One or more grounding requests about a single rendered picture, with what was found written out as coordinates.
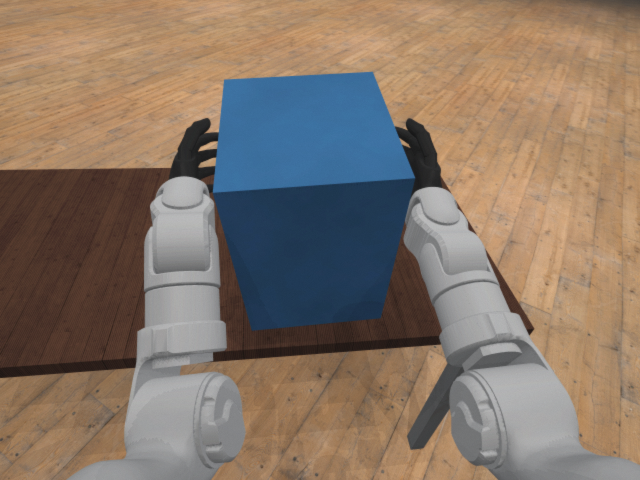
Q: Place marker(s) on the table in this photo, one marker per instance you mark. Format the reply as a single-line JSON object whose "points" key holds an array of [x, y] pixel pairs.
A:
{"points": [[72, 286]]}

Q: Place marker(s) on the robot left forearm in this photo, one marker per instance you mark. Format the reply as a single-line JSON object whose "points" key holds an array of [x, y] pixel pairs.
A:
{"points": [[181, 281]]}

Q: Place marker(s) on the robot right forearm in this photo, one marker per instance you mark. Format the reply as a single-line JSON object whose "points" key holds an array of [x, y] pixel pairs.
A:
{"points": [[478, 329]]}

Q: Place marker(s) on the robot right hand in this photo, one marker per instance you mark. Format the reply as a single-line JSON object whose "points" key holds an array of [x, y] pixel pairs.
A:
{"points": [[421, 155]]}

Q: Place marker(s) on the robot right upper arm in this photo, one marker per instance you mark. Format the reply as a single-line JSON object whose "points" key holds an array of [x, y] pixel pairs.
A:
{"points": [[518, 422]]}

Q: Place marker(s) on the carton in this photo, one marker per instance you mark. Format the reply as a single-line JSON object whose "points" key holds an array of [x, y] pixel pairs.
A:
{"points": [[312, 186]]}

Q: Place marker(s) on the robot left hand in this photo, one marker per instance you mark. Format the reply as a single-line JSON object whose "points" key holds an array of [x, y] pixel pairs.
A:
{"points": [[188, 157]]}

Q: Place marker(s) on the robot left upper arm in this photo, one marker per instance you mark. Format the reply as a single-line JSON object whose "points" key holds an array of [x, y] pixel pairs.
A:
{"points": [[178, 428]]}

